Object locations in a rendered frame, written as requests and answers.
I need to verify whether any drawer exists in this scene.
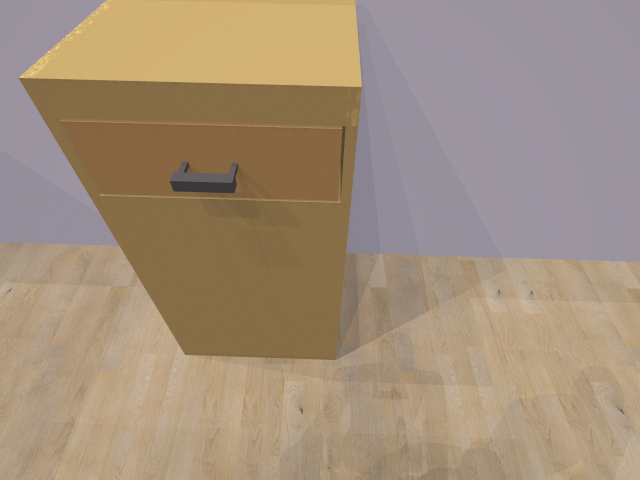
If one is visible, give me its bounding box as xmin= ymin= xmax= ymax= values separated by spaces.
xmin=60 ymin=118 xmax=342 ymax=201

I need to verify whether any handle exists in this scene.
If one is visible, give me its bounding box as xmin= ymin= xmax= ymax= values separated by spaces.
xmin=170 ymin=161 xmax=238 ymax=193

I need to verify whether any cabinet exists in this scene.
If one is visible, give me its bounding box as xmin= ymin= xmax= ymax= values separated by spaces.
xmin=19 ymin=0 xmax=362 ymax=360

